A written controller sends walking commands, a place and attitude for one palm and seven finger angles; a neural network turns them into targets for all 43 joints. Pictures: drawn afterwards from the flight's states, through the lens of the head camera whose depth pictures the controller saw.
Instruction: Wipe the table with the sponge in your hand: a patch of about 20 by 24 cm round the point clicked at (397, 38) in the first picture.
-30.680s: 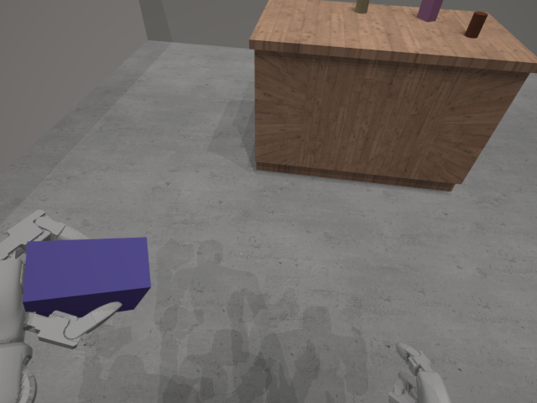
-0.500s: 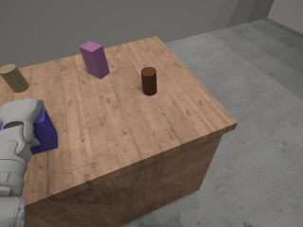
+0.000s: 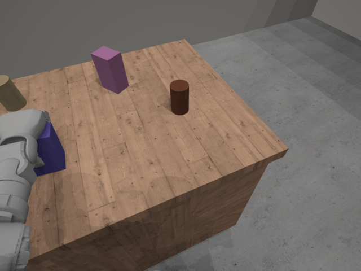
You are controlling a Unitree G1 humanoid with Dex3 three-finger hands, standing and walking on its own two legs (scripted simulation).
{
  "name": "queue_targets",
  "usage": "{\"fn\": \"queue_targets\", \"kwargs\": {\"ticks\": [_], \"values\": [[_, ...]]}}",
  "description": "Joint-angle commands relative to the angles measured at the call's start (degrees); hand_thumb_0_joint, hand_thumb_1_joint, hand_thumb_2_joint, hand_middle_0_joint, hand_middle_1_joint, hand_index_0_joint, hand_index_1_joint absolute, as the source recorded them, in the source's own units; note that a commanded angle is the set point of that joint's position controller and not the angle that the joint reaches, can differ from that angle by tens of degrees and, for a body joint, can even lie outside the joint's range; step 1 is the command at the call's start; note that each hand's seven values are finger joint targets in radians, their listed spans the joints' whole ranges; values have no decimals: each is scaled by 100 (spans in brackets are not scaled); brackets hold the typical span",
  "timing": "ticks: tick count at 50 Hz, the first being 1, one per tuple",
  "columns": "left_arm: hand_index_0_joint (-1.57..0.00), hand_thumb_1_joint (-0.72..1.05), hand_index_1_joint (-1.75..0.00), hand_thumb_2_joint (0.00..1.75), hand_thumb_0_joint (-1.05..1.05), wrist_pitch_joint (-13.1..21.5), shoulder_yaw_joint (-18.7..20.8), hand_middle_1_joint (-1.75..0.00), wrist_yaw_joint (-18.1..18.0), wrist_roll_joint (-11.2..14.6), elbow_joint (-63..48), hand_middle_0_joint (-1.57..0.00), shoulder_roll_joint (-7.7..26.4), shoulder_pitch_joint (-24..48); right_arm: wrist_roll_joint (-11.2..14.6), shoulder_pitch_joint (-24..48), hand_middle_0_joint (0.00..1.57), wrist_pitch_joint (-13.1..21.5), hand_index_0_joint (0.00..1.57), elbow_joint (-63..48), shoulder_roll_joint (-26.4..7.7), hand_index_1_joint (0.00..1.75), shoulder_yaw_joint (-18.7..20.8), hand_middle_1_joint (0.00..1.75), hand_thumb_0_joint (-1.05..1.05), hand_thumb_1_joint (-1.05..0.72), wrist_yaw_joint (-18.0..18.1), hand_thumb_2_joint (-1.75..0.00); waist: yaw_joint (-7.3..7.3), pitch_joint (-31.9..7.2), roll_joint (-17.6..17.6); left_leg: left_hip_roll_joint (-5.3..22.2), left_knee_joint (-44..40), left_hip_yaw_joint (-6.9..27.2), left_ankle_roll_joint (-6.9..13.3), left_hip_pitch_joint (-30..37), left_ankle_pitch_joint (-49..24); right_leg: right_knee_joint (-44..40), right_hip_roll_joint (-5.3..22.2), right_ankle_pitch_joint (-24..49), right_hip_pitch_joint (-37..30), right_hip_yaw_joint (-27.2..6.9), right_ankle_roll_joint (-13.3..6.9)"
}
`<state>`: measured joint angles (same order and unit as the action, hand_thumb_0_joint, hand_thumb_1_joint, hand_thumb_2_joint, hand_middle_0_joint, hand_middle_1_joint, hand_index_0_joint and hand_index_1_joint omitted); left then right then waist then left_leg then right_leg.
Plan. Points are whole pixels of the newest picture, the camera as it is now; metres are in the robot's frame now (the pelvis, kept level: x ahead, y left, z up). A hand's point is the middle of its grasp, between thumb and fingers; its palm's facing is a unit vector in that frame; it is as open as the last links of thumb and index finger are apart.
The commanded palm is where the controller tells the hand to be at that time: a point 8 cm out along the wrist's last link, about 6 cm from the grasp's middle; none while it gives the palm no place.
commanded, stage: slide across to the middle lane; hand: left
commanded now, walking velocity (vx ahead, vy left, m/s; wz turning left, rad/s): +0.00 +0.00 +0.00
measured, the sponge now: (37, 156) +0.36 +0.37 +0.04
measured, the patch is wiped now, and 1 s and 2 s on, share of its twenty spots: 0.35 0.50 0.80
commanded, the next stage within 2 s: wipe back along the middle lane in 0.54 s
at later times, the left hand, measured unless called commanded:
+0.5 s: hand (57, 134) +0.40 +0.32 +0.08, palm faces -0.05 +0.01 -1.00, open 9.8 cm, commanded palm +0.38 +0.30 +0.13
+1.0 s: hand (67, 138) +0.39 +0.29 +0.08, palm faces -0.04 +0.00 -1.00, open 9.9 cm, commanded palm +0.35 +0.28 +0.12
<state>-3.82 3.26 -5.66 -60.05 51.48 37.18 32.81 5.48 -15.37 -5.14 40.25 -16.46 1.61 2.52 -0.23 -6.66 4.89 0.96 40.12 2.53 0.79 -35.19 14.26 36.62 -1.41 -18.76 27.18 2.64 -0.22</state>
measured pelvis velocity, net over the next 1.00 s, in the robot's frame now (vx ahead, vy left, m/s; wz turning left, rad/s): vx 0.03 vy -0.01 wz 0.01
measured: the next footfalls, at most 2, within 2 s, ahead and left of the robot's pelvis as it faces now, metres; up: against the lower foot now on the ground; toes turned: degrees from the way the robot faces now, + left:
none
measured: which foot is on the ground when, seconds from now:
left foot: down 0.00-1.00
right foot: down 0.00-1.00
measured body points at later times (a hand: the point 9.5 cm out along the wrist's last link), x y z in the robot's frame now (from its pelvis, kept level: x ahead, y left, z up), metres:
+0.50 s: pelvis +0.01 +0.01 +0.01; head +0.03 +0.00 +0.46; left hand +0.40 +0.31 +0.14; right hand +0.17 -0.23 -0.11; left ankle +0.06 +0.11 -0.72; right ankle -0.01 -0.13 -0.72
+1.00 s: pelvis +0.03 -0.01 +0.01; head +0.04 -0.03 +0.46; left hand +0.38 +0.29 +0.13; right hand +0.17 -0.26 -0.11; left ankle +0.06 +0.11 -0.72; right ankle -0.01 -0.13 -0.72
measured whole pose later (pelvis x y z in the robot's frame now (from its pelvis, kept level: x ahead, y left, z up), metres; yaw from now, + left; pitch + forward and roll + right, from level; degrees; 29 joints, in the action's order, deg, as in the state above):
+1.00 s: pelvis +0.03 -0.01 +0.01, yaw +0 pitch +6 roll -1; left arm -18.8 -4.6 -7.9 -56.4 35.5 25.9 24.3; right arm 5.7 -11.2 -6.8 40.1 -16.6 0.9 1.1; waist 1.0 -6.8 5.3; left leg 0.3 34.7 2.1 0.4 -26.1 14.7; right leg 31.6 -0.8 -19.4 18.4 2.2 -0.5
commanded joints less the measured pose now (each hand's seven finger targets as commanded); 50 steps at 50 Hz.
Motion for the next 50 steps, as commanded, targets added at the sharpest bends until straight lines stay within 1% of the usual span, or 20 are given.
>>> {"fn": "queue_targets", "kwargs": {"ticks": [1, 3, 6, 8, 10, 11, 14, 15, 16, 17, 18, 23, 29, 32, 35, 36, 41, 42, 44, 50], "values": [[-120, 10, -160, 130, 0, -35, 107, -160, -278, 142, -1211, -120, 1061, 1738, -22, 237, 20, 206, 20, -655, -764, 30, 263, 30, 0, -90, 52, -90, -100, -1370, -180, -149, -585, 110, 267, 1748, -479, -754, -179, 780, 90, 14, -284], [-120, 10, -160, 130, 0, -137, -26, -160, -329, 252, -1264, -120, 919, 1863, -3, 288, 20, 232, 20, -611, -758, 30, 252, 30, 0, -90, 53, -90, -176, -1183, -233, -142, -641, 147, 267, 1812, -291, -797, -176, 648, 178, 30, -257], [-120, 10, -160, 130, 0, -276, -236, -160, -346, 294, -1721, -120, 679, 2189, 15, 460, 20, 321, 20, -652, -703, 30, 227, 30, 0, -90, 51, -90, -137, -1296, 73, -122, -829, 295, 229, 2083, -155, -768, -164, 622, 183, 60, -296], [-120, 10, -160, 130, 0, -425, -451, -160, -350, 245, -1684, -120, 489, 2226, 5, 447, 20, 344, 20, -591, -699, 30, 227, 30, 0, -90, 54, -90, -193, -1251, 93, -120, -863, 364, 204, 2175, -14, -749, -172, 551, 273, 81, -295], [-120, 10, -160, 130, 0, -560, -741, -160, -347, 250, -1710, -120, 98, 2278, 9, 507, 20, 372, 20, -600, -661, 30, 214, 30, 0, -90, 24, -90, -194, -1232, 39, -118, -894, 419, 180, 2252, 27, -716, -179, 566, 319, 110, -308], [-120, 10, -160, 130, 0, -606, -654, -160, -349, 294, -1812, -120, 111, 2264, 4, 536, 20, 394, 20, -609, -658, 30, 213, 30, 0, -90, 16, -90, -140, -1347, 140, -111, -911, 435, 169, 2346, -135, -713, -175, 666, 247, 113, -330], [-120, 10, -160, 130, 0, -829, -642, -160, -364, 293, -1724, -120, 138, 2250, -8, 629, 20, 360, 20, -632, -659, 30, 171, 30, 0, -90, -4, -90, -95, -1315, -76, -148, -915, 403, 161, 2232, -104, -747, -166, 630, 103, 119, -313], [-120, 10, -160, 130, 0, -878, -590, -160, -384, 205, -1669, -120, 244, 2427, -15, 643, 20, 342, 20, -607, -670, 30, 158, 30, 0, -90, -2, -90, -126, -1291, -66, -145, -898, 383, 151, 2223, -142, -724, -168, 645, 125, 115, -322], [-120, 10, -160, 130, 0, -932, -520, -160, -413, 166, -1608, -120, 257, 2376, -39, 633, 20, 333, 20, -609, -667, 30, 154, 30, 0, -90, -16, -90, -59, -1286, -48, -146, -912, 420, 131, 2201, -301, -693, -172, 717, 81, 150, -347], [-120, 10, -160, 130, 0, -994, -586, -160, -421, 180, -1568, -120, 145, 2265, -38, 652, 20, 326, 20, -631, -654, 30, 148, 30, 0, -90, -32, -90, -42, -1340, -88, -160, -880, 362, 137, 2215, -433, -703, -178, 768, 13, 152, -341], [-120, 10, -160, 130, 0, -1054, -414, -160, -438, 185, -1500, -120, 324, 2189, -44, 673, 20, 307, 20, -637, -662, 30, 144, 30, 0, -90, -41, -90, 0, -1386, -130, -155, -874, 331, 139, 2187, -449, -735, -170, 761, -58, 136, -329], [-120, 10, -160, 130, 0, -1189, -422, -160, -392, 103, -1407, -120, 352, 2276, -62, 705, 20, 248, 20, -690, -663, 30, 109, 30, 0, -90, -55, -90, -36, -1395, -213, -180, -787, 228, 157, 2133, -790, -768, -165, 964, -211, 133, -322], [-120, 10, -160, 130, 0, -1135, -847, -160, -285, 138, -1560, -120, -181, 2389, -56, 683, 20, 251, 20, -685, -621, 30, 133, 30, 0, -90, -66, -90, -139, -1406, -102, -174, -730, 201, 180, 2328, -954, -821, -161, 1104, -126, 113, -321], [-120, 10, -160, 130, 0, -1102, -816, -160, -268, 261, -1702, -120, -175, 2425, -51, 660, 20, 261, 20, -655, -626, 30, 144, 30, 0, -90, -51, -90, -122, -1509, -123, -197, -717, 190, 193, 2369, -1058, -841, -156, 1230, -284, 105, -328], [-120, 10, -160, 130, 0, -1178, -760, -160, -227, 231, -1406, -120, -179, 1909, -42, 679, 20, 200, 20, -620, -655, 30, 138, 30, 0, -90, -59, -90, -68, -1375, -372, -214, -705, 85, 207, 2179, -1127, -886, -135, 1409, -428, 82, -310], [-120, 10, -160, 130, 0, -1155, -723, -160, -215, 254, -1570, -120, -188, 1817, -37, 709, 20, 190, 20, -645, -657, 30, 151, 30, 0, -90, -76, -90, -20, -1480, -252, -213, -726, 119, 189, 2238, -1292, -860, -130, 1515, -531, 98, -333], [-120, 10, -160, 130, 0, -1204, -621, -160, -180, 321, -1914, -120, -202, 1028, -33, 865, 20, 126, 20, -739, -676, 30, 165, 30, 0, -90, -107, -90, 88, -1469, -441, -231, -707, 28, 228, 2183, -1500, -870, -110, 1915, -843, 82, -313], [-120, 10, -160, 130, 0, -1247, -763, -160, -159, 355, -1962, -120, -380, 741, -31, 928, 20, 115, 20, -811, -663, 30, 156, 30, 0, -90, -109, -90, 110, -1363, -484, -259, -718, -26, 246, 2125, -1419, -912, -109, 1897, -861, 69, -284], [-120, 10, -160, 130, 0, -1334, -621, -160, -163, 376, -1962, -120, -239, 526, -18, 984, 20, 83, 20, -790, -683, 30, 135, 30, 0, -90, -110, -90, 123, -1153, -588, -258, -751, -80, 250, 2009, -1267, -964, -99, 1873, -868, 48, -265], [-120, 10, -160, 130, 0, -1584, -619, -160, -41, 422, -2117, -120, -277, -99, 1, 1151, 20, 48, 20, -887, -699, 30, 97, 30, 0, -90, -102, -90, 186, -955, -790, -291, -800, -151, 251, 1894, -1190, -1004, -80, 1955, -1008, 39, -226]]}}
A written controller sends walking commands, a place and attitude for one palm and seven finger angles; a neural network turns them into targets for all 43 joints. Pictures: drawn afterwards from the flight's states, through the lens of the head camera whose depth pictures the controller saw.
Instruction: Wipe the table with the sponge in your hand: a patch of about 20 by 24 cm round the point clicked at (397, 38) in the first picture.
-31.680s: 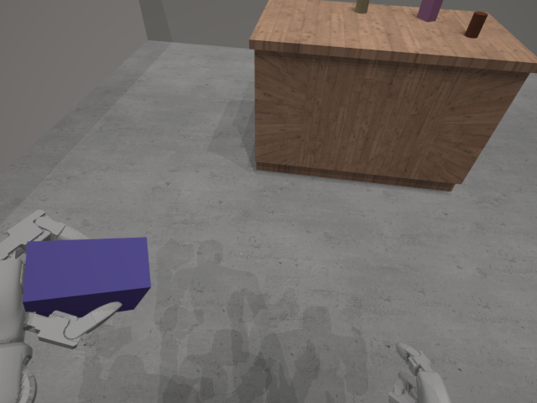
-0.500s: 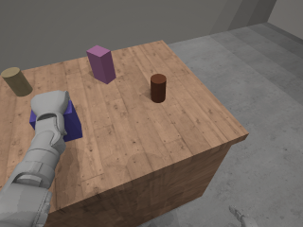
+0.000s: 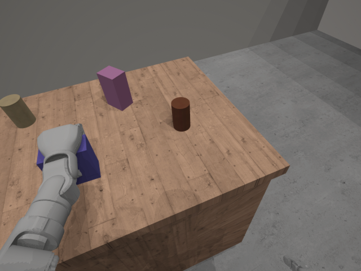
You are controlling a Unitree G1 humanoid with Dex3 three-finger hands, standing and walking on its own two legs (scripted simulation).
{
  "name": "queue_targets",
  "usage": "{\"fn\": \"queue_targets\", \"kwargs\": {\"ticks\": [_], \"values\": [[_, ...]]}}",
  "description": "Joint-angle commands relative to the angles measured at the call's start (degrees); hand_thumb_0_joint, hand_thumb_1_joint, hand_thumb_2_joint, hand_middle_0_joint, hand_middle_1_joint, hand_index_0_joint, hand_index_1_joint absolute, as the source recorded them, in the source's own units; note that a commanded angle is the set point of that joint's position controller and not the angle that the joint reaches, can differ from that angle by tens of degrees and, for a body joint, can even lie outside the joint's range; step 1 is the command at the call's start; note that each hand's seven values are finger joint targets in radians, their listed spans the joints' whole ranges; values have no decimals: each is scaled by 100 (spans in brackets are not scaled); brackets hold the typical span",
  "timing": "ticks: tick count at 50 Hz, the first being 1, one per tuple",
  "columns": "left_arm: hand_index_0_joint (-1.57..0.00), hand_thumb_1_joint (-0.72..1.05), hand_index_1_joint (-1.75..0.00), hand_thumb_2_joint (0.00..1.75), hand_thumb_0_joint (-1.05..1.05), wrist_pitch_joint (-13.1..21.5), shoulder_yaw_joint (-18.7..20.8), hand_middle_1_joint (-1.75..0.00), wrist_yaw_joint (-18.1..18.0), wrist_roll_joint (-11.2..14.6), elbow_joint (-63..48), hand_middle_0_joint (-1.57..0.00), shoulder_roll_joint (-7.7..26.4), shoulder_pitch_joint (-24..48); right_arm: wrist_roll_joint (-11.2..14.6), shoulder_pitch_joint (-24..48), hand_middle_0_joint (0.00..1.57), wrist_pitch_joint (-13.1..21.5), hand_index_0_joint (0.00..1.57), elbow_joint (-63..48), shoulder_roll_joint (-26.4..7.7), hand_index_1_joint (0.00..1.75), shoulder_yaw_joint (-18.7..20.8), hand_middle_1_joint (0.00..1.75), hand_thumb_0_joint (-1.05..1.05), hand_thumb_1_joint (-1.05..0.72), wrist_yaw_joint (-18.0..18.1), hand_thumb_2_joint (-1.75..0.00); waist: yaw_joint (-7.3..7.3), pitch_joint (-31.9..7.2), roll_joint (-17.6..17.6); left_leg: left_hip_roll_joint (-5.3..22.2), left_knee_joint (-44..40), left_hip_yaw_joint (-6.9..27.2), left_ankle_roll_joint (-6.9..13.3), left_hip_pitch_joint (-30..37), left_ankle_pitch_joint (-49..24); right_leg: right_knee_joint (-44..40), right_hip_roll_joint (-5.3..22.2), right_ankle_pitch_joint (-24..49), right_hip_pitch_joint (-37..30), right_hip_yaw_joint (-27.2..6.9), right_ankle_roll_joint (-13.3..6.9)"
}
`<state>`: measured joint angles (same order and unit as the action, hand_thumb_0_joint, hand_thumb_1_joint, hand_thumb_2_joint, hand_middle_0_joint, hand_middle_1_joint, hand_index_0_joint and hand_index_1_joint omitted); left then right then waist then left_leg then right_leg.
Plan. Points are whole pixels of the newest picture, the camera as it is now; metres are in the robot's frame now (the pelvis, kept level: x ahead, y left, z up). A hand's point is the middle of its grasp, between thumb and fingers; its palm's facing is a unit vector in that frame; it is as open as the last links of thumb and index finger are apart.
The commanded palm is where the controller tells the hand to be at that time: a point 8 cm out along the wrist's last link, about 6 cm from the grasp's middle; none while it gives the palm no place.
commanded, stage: wipe back along the middle lane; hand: left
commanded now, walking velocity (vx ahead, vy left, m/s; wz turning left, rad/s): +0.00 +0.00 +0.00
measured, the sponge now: (74, 166) +0.35 +0.30 +0.03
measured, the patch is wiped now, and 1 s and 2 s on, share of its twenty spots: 0.50 0.80 0.90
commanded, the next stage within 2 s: slide across to the third lane in 1.26 s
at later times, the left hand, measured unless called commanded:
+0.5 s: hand (71, 173) +0.31 +0.27 +0.07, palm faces +0.02 -0.02 -1.00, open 9.8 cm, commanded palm +0.27 +0.26 +0.10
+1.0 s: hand (76, 189) +0.27 +0.25 +0.07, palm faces +0.05 -0.03 -1.00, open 9.8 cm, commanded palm +0.22 +0.23 +0.10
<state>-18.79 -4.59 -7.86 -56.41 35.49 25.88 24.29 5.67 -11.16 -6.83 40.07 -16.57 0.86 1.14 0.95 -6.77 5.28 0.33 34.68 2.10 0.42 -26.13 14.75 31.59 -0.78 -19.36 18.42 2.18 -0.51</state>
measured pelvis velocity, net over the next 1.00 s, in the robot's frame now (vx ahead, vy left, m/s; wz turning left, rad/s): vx -0.01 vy -0.01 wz -0.01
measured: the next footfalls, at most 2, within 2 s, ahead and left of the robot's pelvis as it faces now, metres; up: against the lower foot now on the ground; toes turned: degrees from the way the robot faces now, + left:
none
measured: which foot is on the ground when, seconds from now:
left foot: down 0.00-1.00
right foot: down 0.00-1.00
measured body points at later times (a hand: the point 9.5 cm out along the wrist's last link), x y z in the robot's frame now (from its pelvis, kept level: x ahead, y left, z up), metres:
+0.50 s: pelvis +0.00 +0.00 +0.00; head -0.01 -0.03 +0.45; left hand +0.30 +0.27 +0.12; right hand +0.22 -0.22 -0.09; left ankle +0.03 +0.12 -0.73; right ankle -0.04 -0.12 -0.73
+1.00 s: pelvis -0.01 -0.01 +0.00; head -0.03 -0.05 +0.45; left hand +0.26 +0.24 +0.12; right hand +0.22 -0.22 -0.09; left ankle +0.03 +0.12 -0.73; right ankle -0.04 -0.12 -0.73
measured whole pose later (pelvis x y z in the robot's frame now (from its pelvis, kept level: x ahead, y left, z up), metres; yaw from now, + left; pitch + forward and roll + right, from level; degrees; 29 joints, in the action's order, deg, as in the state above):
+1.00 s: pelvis -0.01 -0.01 +0.00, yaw +0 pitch +1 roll +0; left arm -28.4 -11.5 -7.1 -57.4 5.1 20.6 1.4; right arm 5.4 -4.4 -4.8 36.7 -15.1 -1.1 -0.1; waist 4.5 -6.7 6.4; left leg 0.1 34.7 1.5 0.0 -20.9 15.2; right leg 33.8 -0.4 -20.8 14.4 1.6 -0.9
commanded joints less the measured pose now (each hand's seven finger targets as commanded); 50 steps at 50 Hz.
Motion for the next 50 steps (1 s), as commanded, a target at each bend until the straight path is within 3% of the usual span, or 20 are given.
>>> {"fn": "queue_targets", "kwargs": {"ticks": [1, 6, 8, 13, 16, 17, 19, 21, 22, 26, 27, 31, 33, 36, 39, 41, 43, 45, 46, 50], "values": [[-120, 10, -160, 130, 0, -89, 250, -160, 206, 74, -688, -120, 952, 784, -15, 787, 20, 215, 20, -893, -698, 30, 178, 30, 0, -90, 48, -90, 85, -1004, -719, -239, -264, -115, 286, 1024, -1304, -493, -128, 2108, -225, 72, -203], [-120, 10, -160, 130, 0, -143, 196, -160, 282, 59, -1076, -120, 833, 456, -19, 879, 20, 230, 20, -994, -659, 30, 167, 30, 0, -90, 40, -90, 120, -1012, -560, -222, -247, -103, 276, 1204, -1503, -459, -135, 2227, -240, 106, -229], [-120, 10, -160, 130, 0, -159, 6, -160, 286, 65, -1324, -120, 555, 154, -30, 961, 20, 241, 20, -1079, -622, 30, 156, 30, 0, -90, 24, -90, 140, -986, -616, -224, -235, -113, 278, 1240, -1574, -450, -144, 2272, -225, 107, -219], [-120, 10, -160, 130, 0, -293, -152, -160, 232, 151, -1995, -120, 242, -418, -32, 1158, 20, 265, 20, -1201, -563, 30, 130, 30, 0, -90, -50, -90, 193, -907, -599, -190, -265, -71, 251, 1316, -1669, -411, -151, 2251, -215, 157, -220], [-120, 10, -160, 130, 0, -447, 80, -160, 174, 183, -2188, -120, 442, -576, -48, 1268, 20, 267, 20, -1181, -601, 30, 122, 30, 0, -90, -36, -90, 257, -870, -653, -168, -302, -54, 226, 1316, -1662, -400, -159, 2261, -265, 148, -236], [-120, 10, -160, 130, 0, -487, -96, -160, 171, 211, -2297, -120, 243, -604, -35, 1299, 20, 279, 20, -1222, -549, 30, 99, 30, 0, -90, -37, -90, 240, -782, -636, -178, -330, -52, 227, 1315, -1588, -407, -162, 2133, -224, 180, -224], [-120, 10, -160, 130, 0, -564, -145, -160, 161, 224, -2363, -120, 189, -677, -30, 1359, 20, 304, 20, -1208, -542, 30, 86, 30, 0, -90, -32, -90, 247, -752, -724, -171, -351, -43, 219, 1320, -1468, -430, -169, 1979, -180, 178, -217], [-120, 10, -160, 130, 0, -640, 93, -160, 144, 201, -2466, -120, 449, -805, -48, 1427, 20, 307, 20, -1198, -568, 30, 82, 30, 0, -90, -17, -90, 328, -788, -682, -164, -386, -18, 204, 1327, -1444, -425, -169, 1936, -276, 153, -244], [-120, 10, -160, 130, 0, -661, -236, -160, 167, 180, -2579, -120, 123, -694, -39, 1468, 20, 320, 20, -1232, -518, 30, 52, 30, 0, -90, -17, -90, 266, -805, -623, -181, -360, -46, 211, 1382, -1483, -389, -169, 1952, -231, 175, -235], [-120, 10, -160, 130, 0, -762, -114, -160, 191, 141, -2655, -120, 268, -792, -46, 1555, 20, 343, 20, -1206, -523, 30, 46, 30, 0, -90, -8, -90, 313, -730, -609, -168, -377, -14, 201, 1383, -1332, -407, -179, 1765, -193, 148, -259], [-120, 10, -160, 130, 0, -765, -318, -160, 214, 129, -2701, -120, 37, -876, -42, 1553, 20, 359, 20, -1245, -482, 30, 25, 30, 0, -90, -20, -90, 299, -718, -650, -173, -367, -10, 202, 1372, -1336, -374, -180, 1723, -170, 189, -248], [-120, 10, -160, 130, 0, -758, -309, -160, 212, 133, -2958, -120, 2, -1220, -59, 1634, 20, 393, 20, -1279, -471, 30, 25, 30, 0, -90, -74, -90, 357, -756, -584, -143, -364, 35, 192, 1393, -1339, -337, -191, 1696, -182, 167, -274], [-120, 10, -160, 130, 0, -755, -488, -160, 209, 161, -3097, -120, -224, -1372, -52, 1641, 20, 425, 20, -1316, -430, 30, 22, 30, 0, -90, -110, -90, 337, -752, -717, -149, -327, 22, 195, 1374, -1355, -315, -188, 1728, -172, 195, -252], [-120, 10, -160, 130, 0, -817, -449, -160, 173, 191, -3292, -120, -195, -1577, -56, 1759, 20, 431, 20, -1340, -434, 30, 16, 30, 0, -90, -134, -90, 393, -665, -644, -130, -385, 44, 181, 1339, -1243, -318, -194, 1604, -163, 176, -265], [-120, 10, -160, 130, 0, -905, -501, -160, 162, 177, -3216, -120, -195, -1465, -41, 1780, 20, 444, 20, -1299, -428, 30, -5, 30, 0, -90, -92, -90, 362, -458, -834, -153, -406, -4, 194, 1238, -970, -384, -187, 1338, -71, 167, -230], [-120, 10, -160, 130, 0, -935, -431, -160, 157, 153, -3331, -120, -70, -1403, -38, 1842, 20, 458, 20, -1309, -432, 30, -9, 30, 0, -90, -77, -90, 399, -475, -680, -150, -434, 10, 188, 1276, -868, -379, -190, 1186, -80, 136, -258], [-120, 10, -160, 130, 0, -956, -634, -160, 179, 147, -3338, -120, -285, -1484, -30, 1831, 20, 492, 20, -1318, -398, 30, -21, 30, 0, -90, -77, -90, 366, -509, -802, -181, -360, -31, 204, 1284, -947, -357, -182, 1321, -84, 137, -237], [-120, 10, -160, 130, 0, -969, -652, -160, 205, 164, -3444, -120, -312, -1738, -39, 1851, 20, 496, 20, -1339, -395, 30, -21, 30, 0, -90, -97, -90, 402, -557, -759, -190, -348, -55, 208, 1294, -1017, -357, -171, 1451, -159, 109, -235], [-120, 10, -160, 130, 0, -966, -442, -160, 205, 162, -3471, -120, -116, -1852, -52, 1881, 20, 498, 20, -1331, -413, 30, -1, 30, 0, -90, -105, -90, 444, -565, -748, -173, -354, -33, 197, 1285, -1017, -347, -171, 1445, -209, 97, -251], [-120, 10, -160, 130, 0, -963, -571, -160, 245, 190, -3685, -120, -253, -2135, -40, 1945, 20, 513, 20, -1372, -368, 30, -27, 30, 0, -90, -129, -90, 437, -391, -797, -183, -343, -84, 196, 1223, -978, -387, -151, 1454, -164, 84, -214]]}}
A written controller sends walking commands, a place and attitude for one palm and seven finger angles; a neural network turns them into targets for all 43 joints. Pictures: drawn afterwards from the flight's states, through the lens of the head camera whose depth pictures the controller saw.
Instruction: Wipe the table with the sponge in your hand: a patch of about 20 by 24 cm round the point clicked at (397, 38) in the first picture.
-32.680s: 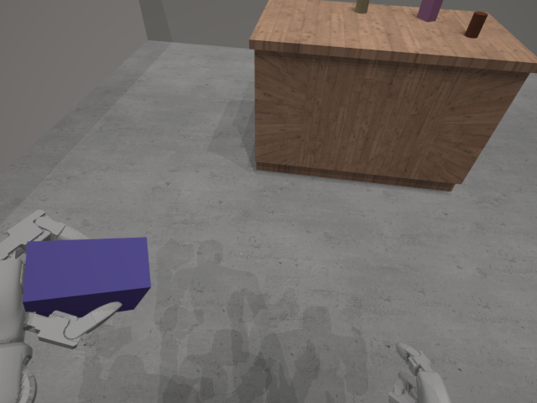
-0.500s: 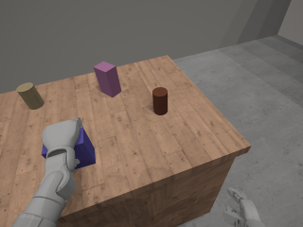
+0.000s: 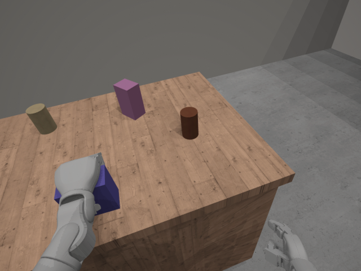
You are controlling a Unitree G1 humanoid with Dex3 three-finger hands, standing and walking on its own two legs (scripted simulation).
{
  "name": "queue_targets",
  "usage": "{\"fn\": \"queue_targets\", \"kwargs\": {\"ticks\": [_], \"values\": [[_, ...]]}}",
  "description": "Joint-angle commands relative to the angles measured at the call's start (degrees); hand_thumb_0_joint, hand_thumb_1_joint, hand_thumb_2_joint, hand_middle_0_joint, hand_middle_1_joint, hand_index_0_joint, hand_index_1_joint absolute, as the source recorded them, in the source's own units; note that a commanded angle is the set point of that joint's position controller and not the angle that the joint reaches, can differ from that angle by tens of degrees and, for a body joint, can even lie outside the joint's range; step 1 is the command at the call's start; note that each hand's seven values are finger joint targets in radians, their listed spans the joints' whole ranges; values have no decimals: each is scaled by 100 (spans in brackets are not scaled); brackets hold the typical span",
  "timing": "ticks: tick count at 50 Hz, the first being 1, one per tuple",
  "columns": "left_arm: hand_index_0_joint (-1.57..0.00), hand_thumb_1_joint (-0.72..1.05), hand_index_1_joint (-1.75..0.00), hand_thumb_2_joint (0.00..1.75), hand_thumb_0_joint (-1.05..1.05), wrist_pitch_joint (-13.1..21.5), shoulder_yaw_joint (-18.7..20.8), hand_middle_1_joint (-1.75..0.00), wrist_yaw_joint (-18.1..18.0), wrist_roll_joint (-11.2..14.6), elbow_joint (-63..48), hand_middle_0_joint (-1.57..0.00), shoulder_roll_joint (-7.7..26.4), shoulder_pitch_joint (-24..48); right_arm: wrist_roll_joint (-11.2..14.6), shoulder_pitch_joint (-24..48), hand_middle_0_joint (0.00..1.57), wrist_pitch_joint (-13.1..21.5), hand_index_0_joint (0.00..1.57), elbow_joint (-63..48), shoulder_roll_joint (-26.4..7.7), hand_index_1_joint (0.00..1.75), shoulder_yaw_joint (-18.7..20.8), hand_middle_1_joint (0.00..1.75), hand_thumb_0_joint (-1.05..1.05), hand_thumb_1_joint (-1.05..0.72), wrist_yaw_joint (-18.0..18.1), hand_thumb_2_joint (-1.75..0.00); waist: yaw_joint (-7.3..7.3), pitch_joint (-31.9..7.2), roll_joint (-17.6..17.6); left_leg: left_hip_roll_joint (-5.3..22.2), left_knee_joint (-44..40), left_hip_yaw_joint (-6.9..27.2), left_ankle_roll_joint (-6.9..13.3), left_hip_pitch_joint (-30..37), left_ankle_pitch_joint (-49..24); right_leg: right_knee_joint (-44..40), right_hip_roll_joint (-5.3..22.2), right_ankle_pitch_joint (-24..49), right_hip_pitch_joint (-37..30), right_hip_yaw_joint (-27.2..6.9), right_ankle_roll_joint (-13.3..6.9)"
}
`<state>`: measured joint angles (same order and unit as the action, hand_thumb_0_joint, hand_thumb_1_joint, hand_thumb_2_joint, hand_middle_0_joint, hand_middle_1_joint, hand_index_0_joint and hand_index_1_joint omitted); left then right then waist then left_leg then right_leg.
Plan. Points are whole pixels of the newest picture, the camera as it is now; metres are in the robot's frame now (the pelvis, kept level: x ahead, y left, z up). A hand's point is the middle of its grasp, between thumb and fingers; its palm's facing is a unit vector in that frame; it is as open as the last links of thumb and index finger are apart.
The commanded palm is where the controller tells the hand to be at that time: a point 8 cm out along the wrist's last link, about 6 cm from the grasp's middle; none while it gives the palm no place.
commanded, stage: wipe back along the middle lane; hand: left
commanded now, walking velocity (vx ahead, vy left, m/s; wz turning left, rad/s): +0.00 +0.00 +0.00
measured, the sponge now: (93, 197) +0.27 +0.26 +0.03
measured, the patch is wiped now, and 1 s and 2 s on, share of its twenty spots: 0.80 0.90 0.95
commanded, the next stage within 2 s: slide across to the third lane in 0.26 s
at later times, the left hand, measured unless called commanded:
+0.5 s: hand (92, 201) +0.24 +0.23 +0.07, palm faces +0.06 -0.07 -1.00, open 9.8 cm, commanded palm +0.20 +0.21 +0.11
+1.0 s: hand (114, 193) +0.26 +0.19 +0.07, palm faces +0.06 -0.05 -1.00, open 9.8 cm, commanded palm +0.23 +0.16 +0.12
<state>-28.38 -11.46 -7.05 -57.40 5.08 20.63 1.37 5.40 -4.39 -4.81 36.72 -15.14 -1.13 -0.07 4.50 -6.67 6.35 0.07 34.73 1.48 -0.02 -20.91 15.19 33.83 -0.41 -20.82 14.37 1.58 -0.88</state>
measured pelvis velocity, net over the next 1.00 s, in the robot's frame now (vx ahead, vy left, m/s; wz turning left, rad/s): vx -0.03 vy -0.01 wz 0.02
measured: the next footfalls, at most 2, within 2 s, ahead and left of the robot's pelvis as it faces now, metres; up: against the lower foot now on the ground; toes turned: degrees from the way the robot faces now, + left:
none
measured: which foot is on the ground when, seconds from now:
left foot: down 0.00-1.00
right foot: down 0.00-1.00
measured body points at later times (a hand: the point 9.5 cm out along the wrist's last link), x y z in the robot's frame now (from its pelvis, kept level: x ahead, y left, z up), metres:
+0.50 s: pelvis +0.00 -0.01 +0.00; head -0.04 -0.06 +0.45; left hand +0.23 +0.23 +0.13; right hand +0.24 -0.22 -0.07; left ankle +0.03 +0.12 -0.73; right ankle -0.03 -0.11 -0.73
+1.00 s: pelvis -0.03 -0.01 +0.00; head -0.06 -0.07 +0.44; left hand +0.25 +0.18 +0.13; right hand +0.23 -0.19 -0.08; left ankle +0.03 +0.12 -0.73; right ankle -0.03 -0.11 -0.73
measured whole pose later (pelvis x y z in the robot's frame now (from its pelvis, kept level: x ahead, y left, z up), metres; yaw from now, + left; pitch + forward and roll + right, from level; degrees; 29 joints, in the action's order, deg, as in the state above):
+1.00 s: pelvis -0.03 -0.01 +0.00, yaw +1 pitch -1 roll +0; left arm -31.5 -22.9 -7.1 -57.4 8.7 15.4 9.1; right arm 5.6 -1.0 -1.0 39.4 -13.3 -1.6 -0.7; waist 7.2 -5.5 6.6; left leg -0.3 34.7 2.7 -1.1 -20.3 13.1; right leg 37.0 -0.2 -20.9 14.8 2.8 -2.0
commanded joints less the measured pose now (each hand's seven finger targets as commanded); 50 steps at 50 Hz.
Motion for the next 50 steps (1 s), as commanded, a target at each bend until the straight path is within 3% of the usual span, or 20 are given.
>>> {"fn": "queue_targets", "kwargs": {"ticks": [1, 2, 6, 8, 11, 12, 15, 16, 17, 21, 23, 26, 27, 30, 36, 38, 43, 46, 48, 50], "values": [[-120, 10, -160, 130, 0, -8, 205, -160, 158, 278, -718, -120, 373, 126, -24, 1318, 20, 318, 20, -1044, -529, 30, 177, 30, 0, -90, -10, -90, 117, -399, -812, -149, -369, 3, 236, 735, -1017, -607, -199, 1565, 224, 115, -206], [-120, 10, -160, 130, 0, -3, 44, -160, 164, 306, -806, -120, 193, 112, -20, 1310, 20, 334, 20, -1094, -494, 30, 168, 30, 0, -90, -7, -90, 101, -438, -836, -171, -345, -32, 251, 740, -1019, -596, -199, 1577, 217, 140, -185], [-120, 10, -160, 130, 0, -35, 326, -160, 142, 292, -864, -120, 497, -93, -45, 1355, 20, 354, 20, -1043, -524, 30, 181, 30, 0, -90, 13, -90, 159, -359, -912, -164, -351, -41, 244, 737, -994, -655, -189, 1608, 184, 47, -184], [-120, 10, -160, 130, 0, -38, 86, -160, 154, 292, -959, -120, 243, -141, -27, 1364, 20, 371, 20, -1083, -481, 30, 164, 30, 0, -90, 8, -90, 116, -350, -980, -177, -324, -68, 244, 735, -1010, -649, -179, 1609, 217, 61, -161], [-120, 10, -160, 130, 0, -51, 223, -160, 151, 247, -1066, -120, 420, -347, -47, 1433, 20, 389, 20, -1064, -498, 30, 190, 30, 0, -90, -2, -90, 166, -315, -839, -166, -321, -61, 241, 808, -1014, -686, -184, 1592, 217, -30, -194], [-120, 10, -160, 130, 0, -59, -5, -160, 167, 258, -1152, -120, 163, -399, -40, 1422, 20, 394, 20, -1120, -464, 30, 166, 30, 0, -90, -14, -90, 151, -373, -846, -183, -302, -91, 250, 796, -1079, -626, -178, 1681, 186, 48, -181], [-120, 10, -160, 130, 0, -44, -6, -160, 178, 299, -1337, -120, 162, -802, -50, 1451, 20, 403, 20, -1139, -455, 30, 185, 30, 0, -90, -49, -90, 179, -364, -1014, -185, -258, -114, 261, 800, -1144, -663, -160, 1867, 144, -16, -147], [-120, 10, -160, 130, 0, -51, 213, -160, 161, 296, -1344, -120, 384, -768, -59, 1486, 20, 403, 20, -1108, -476, 30, 198, 30, 0, -90, -42, -90, 194, -314, -1012, -165, -271, -97, 252, 826, -1112, -684, -172, 1828, 156, -69, -173], [-120, 10, -160, 130, 0, -74, 55, -160, 169, 283, -1341, -120, 212, -729, -51, 1491, 20, 397, 20, -1127, -454, 30, 174, 30, 0, -90, -35, -90, 159, -239, -1056, -171, -271, -123, 250, 783, -1093, -670, -168, 1779, 199, -30, -155], [-120, 10, -160, 130, 0, -81, 190, -160, 127, 226, -1532, -120, 449, -274, -71, 1557, 20, 437, 20, -1081, -463, 30, 173, 30, 0, -90, 12, -90, 158, -277, -839, -165, -297, -96, 250, 891, -1050, -697, -175, 1690, 243, -124, -183], [-120, 10, -160, 130, 0, -72, -126, -160, 143, 204, -1537, -120, 174, -3, -61, 1540, 20, 486, 20, -1091, -408, 30, 145, 30, 0, -90, 28, -90, 102, -297, -939, -168, -296, -84, 260, 915, -1014, -696, -161, 1517, 340, -35, -161], [-120, 10, -160, 130, 0, -23, -62, -160, 130, 162, -1639, -120, 335, 371, -76, 1608, 20, 533, 20, -1053, -424, 30, 150, 30, 0, -90, 43, -90, 119, -370, -682, -143, -343, -27, 250, 1028, -992, -683, -180, 1433, 339, -72, -217], [-120, 10, -160, 130, 0, 23, -338, -160, 137, 196, -1729, -120, 38, 535, -69, 1572, 20, 577, 20, -1106, -368, 30, 139, 30, 0, -90, 39, -90, 89, -508, -732, -178, -312, -35, 274, 1053, -1036, -623, -177, 1465, 324, 14, -199], [-120, 10, -160, 130, 0, 85, -403, -160, 134, 206, -1615, -120, -23, 531, -79, 1589, 20, 616, 20, -1030, -358, 30, 156, 30, 0, -90, 25, -90, 96, -459, -831, -158, -323, -21, 262, 1082, -1023, -673, -168, 1413, 370, 14, -195], [-120, 10, -160, 130, 0, 83, -556, -160, 63, 183, -1312, -120, -99, 1365, -64, 1703, 20, 692, 20, -924, -359, 30, 124, 30, 0, -90, 53, -90, 66, -296, -882, -153, -435, 12, 234, 1076, -575, -734, -185, 825, 572, 17, -213], [-120, 10, -160, 130, 0, 86, -781, -160, 33, 190, -1164, -120, -384, 1413, -44, 1681, 20, 726, 20, -900, -318, 30, 123, 30, 0, -90, 29, -90, 65, -402, -847, -161, -415, 18, 227, 1079, -599, -656, -181, 826, 581, 97, -220], [-120, 10, -160, 130, 0, 33, -1093, -160, -45, 194, -875, -120, -660, 2047, -7, 1693, 20, 731, 20, -820, -304, 30, 119, 30, 0, -90, -19, -90, 8, -492, -893, -173, -421, 46, 209, 1049, -405, -576, -183, 672, 672, 143, -227], [-120, 10, -160, 130, 0, -48, -1004, -160, -120, 196, -666, -120, -571, 2333, -2, 1701, 20, 706, 20, -772, -325, 30, 140, 30, 0, -90, -38, -90, 32, -552, -903, -182, -437, 41, 194, 1031, -304, -553, -189, 601, 655, 128, -243], [-120, 10, -160, 130, 0, -113, -1064, -160, -152, 230, -506, -120, -669, 2447, 12, 1756, 20, 693, 20, -757, -299, 30, 116, 30, 0, -90, -49, -90, 36, -516, -1076, -197, -403, 5, 191, 968, -307, -600, -165, 565, 664, 123, -221], [-120, 10, -160, 130, 0, -181, -1155, -160, -188, 206, -362, -120, -782, 2576, 14, 1761, 20, 662, 20, -731, -296, 30, 117, 30, 0, -90, -86, -90, 57, -541, -986, -215, -396, -21, 177, 916, -279, -565, -159, 548, 673, 135, -226]]}}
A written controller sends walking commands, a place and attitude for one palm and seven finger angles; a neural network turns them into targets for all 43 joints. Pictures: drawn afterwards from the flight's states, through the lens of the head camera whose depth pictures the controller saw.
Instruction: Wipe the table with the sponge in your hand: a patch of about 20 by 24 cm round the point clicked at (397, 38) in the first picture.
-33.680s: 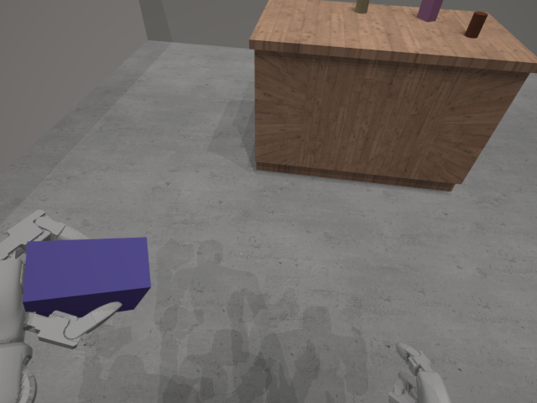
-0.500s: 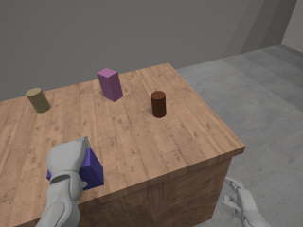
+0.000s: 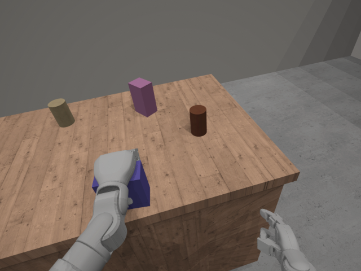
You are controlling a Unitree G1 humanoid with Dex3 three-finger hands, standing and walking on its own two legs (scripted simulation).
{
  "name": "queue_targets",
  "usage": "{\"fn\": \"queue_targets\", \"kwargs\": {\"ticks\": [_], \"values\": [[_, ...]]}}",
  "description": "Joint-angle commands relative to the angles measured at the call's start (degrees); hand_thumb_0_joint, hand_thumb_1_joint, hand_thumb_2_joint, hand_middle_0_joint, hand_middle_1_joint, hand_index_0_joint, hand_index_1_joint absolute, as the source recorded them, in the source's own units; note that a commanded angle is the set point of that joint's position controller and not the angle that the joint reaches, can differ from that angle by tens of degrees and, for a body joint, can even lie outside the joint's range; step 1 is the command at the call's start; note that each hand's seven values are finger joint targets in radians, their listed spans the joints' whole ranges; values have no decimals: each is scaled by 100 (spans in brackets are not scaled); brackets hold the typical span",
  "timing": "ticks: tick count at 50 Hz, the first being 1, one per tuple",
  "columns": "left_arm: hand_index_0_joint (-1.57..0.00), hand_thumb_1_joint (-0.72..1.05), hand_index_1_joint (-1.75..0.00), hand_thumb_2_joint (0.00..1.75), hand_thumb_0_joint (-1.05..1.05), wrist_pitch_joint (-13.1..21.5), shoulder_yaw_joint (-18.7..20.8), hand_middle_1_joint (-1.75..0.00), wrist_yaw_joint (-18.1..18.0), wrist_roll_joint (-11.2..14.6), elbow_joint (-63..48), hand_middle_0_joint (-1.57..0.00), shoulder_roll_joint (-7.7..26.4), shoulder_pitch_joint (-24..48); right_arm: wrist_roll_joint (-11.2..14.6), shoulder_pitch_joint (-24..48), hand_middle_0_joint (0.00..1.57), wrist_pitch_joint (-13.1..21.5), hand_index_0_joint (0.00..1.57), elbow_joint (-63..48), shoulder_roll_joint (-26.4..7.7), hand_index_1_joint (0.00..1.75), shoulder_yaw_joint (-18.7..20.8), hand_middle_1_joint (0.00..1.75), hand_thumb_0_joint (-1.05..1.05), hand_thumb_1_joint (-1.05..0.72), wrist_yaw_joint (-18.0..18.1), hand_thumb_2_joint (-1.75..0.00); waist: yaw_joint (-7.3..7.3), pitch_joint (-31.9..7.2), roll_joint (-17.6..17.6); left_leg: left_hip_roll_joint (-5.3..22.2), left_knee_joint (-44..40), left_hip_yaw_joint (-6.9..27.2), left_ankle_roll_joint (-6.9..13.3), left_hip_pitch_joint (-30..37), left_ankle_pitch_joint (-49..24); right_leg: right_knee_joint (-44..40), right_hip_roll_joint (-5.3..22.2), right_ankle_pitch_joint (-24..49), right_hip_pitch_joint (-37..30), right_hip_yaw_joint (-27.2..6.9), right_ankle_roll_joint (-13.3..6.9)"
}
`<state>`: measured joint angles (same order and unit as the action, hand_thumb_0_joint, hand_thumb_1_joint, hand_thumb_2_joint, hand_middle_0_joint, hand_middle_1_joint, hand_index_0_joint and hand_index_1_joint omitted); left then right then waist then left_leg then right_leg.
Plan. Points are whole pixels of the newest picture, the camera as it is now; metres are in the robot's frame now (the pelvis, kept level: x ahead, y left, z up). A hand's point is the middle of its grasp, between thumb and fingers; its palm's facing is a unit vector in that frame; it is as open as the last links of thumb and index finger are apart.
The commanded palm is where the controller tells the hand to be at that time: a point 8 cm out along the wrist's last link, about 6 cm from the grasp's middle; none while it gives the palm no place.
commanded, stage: wipe forward along the third lane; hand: left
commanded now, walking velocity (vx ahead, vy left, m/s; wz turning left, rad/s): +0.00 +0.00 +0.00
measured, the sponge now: (125, 191) +0.29 +0.20 +0.03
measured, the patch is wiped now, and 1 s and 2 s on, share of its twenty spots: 0.90 0.95 1.00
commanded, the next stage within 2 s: wipe back along the third lane in 1.72 s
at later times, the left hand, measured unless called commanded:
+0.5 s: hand (136, 168) +0.33 +0.18 +0.07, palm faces +0.00 -0.04 -1.00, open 9.8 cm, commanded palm +0.30 +0.17 +0.11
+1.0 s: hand (136, 155) +0.37 +0.19 +0.08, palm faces -0.05 -0.01 -1.00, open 9.8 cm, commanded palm +0.35 +0.20 +0.11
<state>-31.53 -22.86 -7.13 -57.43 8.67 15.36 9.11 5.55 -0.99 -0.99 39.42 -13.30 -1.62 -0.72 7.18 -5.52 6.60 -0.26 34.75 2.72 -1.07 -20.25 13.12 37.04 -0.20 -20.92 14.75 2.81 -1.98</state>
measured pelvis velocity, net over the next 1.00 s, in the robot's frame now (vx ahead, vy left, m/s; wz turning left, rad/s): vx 0.00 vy -0.04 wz -0.02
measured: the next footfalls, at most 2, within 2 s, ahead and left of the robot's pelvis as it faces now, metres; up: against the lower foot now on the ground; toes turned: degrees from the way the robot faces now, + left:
none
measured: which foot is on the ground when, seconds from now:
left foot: down 0.00-1.00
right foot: down 0.00-1.00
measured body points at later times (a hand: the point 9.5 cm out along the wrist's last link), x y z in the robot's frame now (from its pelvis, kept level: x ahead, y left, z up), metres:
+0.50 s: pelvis -0.01 -0.02 +0.00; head -0.05 -0.07 +0.44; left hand +0.33 +0.17 +0.13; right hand +0.21 -0.25 -0.09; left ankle +0.06 +0.13 -0.72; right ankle -0.01 -0.10 -0.72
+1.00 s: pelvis +0.00 -0.04 +0.00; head -0.02 -0.09 +0.44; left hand +0.37 +0.19 +0.13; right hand +0.15 -0.29 -0.13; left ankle +0.06 +0.13 -0.72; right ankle -0.01 -0.10 -0.72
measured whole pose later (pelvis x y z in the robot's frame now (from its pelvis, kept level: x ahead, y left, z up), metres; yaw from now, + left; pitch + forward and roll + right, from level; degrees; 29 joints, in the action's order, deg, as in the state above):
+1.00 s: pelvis +0.00 -0.04 +0.00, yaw -1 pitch +4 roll +1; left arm -23.3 -10.8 -7.4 -55.5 40.9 18.7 29.6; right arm 5.4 -9.2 -5.0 41.8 -16.0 -0.1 3.6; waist 1.0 -7.5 5.5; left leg 2.6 35.4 3.4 0.8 -26.5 13.2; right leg 38.4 -3.5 -20.3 21.9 3.1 -5.2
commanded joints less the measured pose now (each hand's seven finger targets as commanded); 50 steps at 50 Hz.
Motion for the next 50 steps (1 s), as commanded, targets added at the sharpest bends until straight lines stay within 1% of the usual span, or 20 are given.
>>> {"fn": "queue_targets", "kwargs": {"ticks": [1, 4, 5, 6, 7, 15, 17, 19, 21, 25, 27, 29, 34, 36, 37, 39, 41, 43, 46, 50], "values": [[-120, 10, -160, 130, 0, 85, 145, -160, -223, 210, -685, -120, -69, 1889, -3, 1417, 20, 264, 20, -998, -504, 30, 174, 30, 0, -90, -26, -90, -186, -700, -914, -174, -438, -136, 273, 857, -27, -867, -192, 514, 598, -11, -134], [-120, 10, -160, 130, 0, -9, -3, -160, -257, 238, -460, -120, -317, 1987, 10, 1438, 20, 228, 20, -983, -474, 30, 169, 30, 0, -90, -68, -90, -195, -710, -1016, -195, -369, -184, 277, 810, -138, -881, -169, 619, 592, 1, -119], [-120, 10, -160, 130, 0, -39, 92, -160, -266, 258, -405, -120, -203, 1982, 5, 1440, 20, 211, 20, -976, -485, 30, 176, 30, 0, -90, -72, -90, -171, -729, -1096, -202, -362, -193, 283, 786, -143, -920, -157, 609, 544, -22, -107], [-120, 10, -160, 130, 0, -97, 462, -160, -309, 193, -217, -120, 217, 2006, -20, 1411, 20, 166, 20, -919, -553, 30, 187, 30, 0, -90, -42, -90, -143, -756, -1084, -170, -404, -191, 258, 760, -92, -915, -165, 534, 499, -56, -123], [-120, 10, -160, 130, 0, -119, 279, -160, -298, 202, -210, -120, -8, 2191, -1, 1452, 20, 153, 20, -971, -504, 30, 163, 30, 0, -90, -17, -90, -183, -738, -1166, -213, -384, -233, 274, 709, -83, -935, -146, 526, 513, -65, -92], [-120, 10, -160, 130, 0, -123, 501, -160, -178, 62, 745, -120, 279, 2515, -14, 1193, 20, 52, 20, -841, -584, 30, 165, 30, 0, -90, 177, -90, -299, -406, -1090, -226, -350, -308, 288, 526, 85, -1115, -120, 271, 730, -205, -72], [-120, 10, -160, 130, 0, -54, 537, -160, -160, 33, 837, -120, 368, 2882, -7, 1102, 20, 40, 20, -845, -600, 30, 163, 30, 0, -90, 245, -90, -358, -490, -1048, -244, -343, -319, 287, 507, 138, -1104, -111, 177, 755, -235, -64], [-120, 10, -160, 130, 0, -11, 587, -160, -138, 54, 1182, -120, 341, 2674, -20, 997, 20, 40, 20, -828, -619, 30, 178, 30, 0, -90, 277, -90, -321, -471, -1147, -244, -305, -328, 289, 430, 127, -1134, -95, 164, 766, -255, -54], [-120, 10, -160, 130, 0, 58, 808, -160, -153, 77, 1331, -120, 560, 2864, -17, 873, 20, 22, 20, -799, -655, 30, 197, 30, 0, -90, 311, -90, -364, -595, -1234, -237, -299, -310, 286, 388, 87, -1116, -92, 274, 699, -289, -42], [-120, 10, -160, 130, 0, 136, 836, -160, -162, 57, 1606, -120, 532, 2632, -43, 758, 20, -17, 20, -808, -677, 30, 219, 30, 0, -90, 328, -90, -336, -615, -1178, -243, -213, -323, 300, 289, -52, -1096, -84, 658, 659, -338, -41], [-120, 10, -160, 130, 0, 208, 795, -160, -167, 60, 1645, -120, 522, 2955, -32, 675, 20, -35, 20, -800, -682, 30, 223, 30, 0, -90, 341, -90, -434, -582, -1196, -238, -215, -303, 313, 246, 3, -1087, -81, 619, 735, -337, -14], [-120, 10, -160, 130, 0, 235, 947, -160, -182, 28, 1917, -120, 698, 2862, -48, 625, 20, -55, 20, -766, -711, 30, 229, 30, 0, -90, 371, -90, -428, -449, -1188, -230, -175, -319, 311, 142, 35, -1138, -68, 545, 810, -402, -11], [-120, 10, -160, 130, 0, 372, 1108, -160, -205, 50, 2167, -120, 894, 3058, -57, 422, 20, -75, 20, -718, -743, 30, 262, 30, 0, -90, 414, -90, -472, -592, -1298, -234, -119, -322, 330, 19, 35, -1138, -48, 616, 767, -477, 33], [-120, 10, -160, 130, 0, 413, 1379, -160, -211, 47, 2278, -120, 1283, 3249, -59, 364, 20, -101, 20, -667, -780, 30, 270, 30, 0, -90, 448, -90, -483, -621, -1214, -221, -120, -303, 316, -42, 17, -1157, -34, 642, 709, -562, 38], [-120, 10, -160, 130, 0, 450, 1271, -160, -210, 33, 2295, -120, 1216, 3497, -46, 356, 20, -106, 20, -660, -760, 30, 256, 30, 0, -90, 466, -90, -553, -647, -1199, -229, -97, -299, 330, -54, 31, -1120, -26, 663, 741, -547, 52], [-120, 10, -160, 130, 0, 491, 1288, -160, -212, 11, 2486, -120, 1182, 3343, -58, 256, 20, -104, 20, -644, -758, 30, 274, 30, 0, -90, 456, -90, -529, -724, -1216, -219, -59, -311, 337, -87, -27, -1103, -21, 842, 708, -569, 56], [-120, 10, -160, 130, 0, 540, 1518, -160, -211, 4, 2556, -120, 1499, 3452, -57, 208, 20, -138, 20, -620, -802, 30, 293, 30, 0, -90, 460, -90, -525, -801, -1150, -203, -78, -303, 326, -107, -47, -1114, -17, 893, 638, -611, 52], [-120, 10, -160, 130, 0, 618, 1464, -160, -219, 44, 2624, -120, 1384, 3370, -52, 138, 20, -132, 20, -653, -768, 30, 298, 30, 0, -90, 450, -90, -534, -873, -1190, -201, -33, -319, 350, -167, -116, -1054, -10, 1159, 567, -594, 80], [-120, 10, -160, 130, 0, 701, 1664, -160, -217, 18, 2758, -120, 1715, 3646, -49, 86, 20, -164, 20, -631, -810, 30, 293, 30, 0, -90, 461, -90, -582, -806, -1181, -193, -49, -292, 349, -274, -59, -1119, -2, 1064, 598, -683, 90], [-120, 10, -160, 130, 0, 819, 1586, -160, -229, -12, 3050, -120, 1755, 4018, -39, -56, 20, -159, 20, -589, -821, 30, 294, 30, 0, -90, 475, -90, -672, -857, -1160, -189, -5, -309, 365, -370, 31, -1129, 31, 871, 679, -713, 119]]}}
